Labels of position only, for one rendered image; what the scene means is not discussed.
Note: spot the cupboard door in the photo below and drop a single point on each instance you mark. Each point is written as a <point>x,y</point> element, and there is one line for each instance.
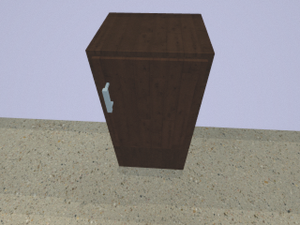
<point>154,98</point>

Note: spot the handle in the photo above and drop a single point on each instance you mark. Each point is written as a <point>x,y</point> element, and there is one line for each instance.
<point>107,99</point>

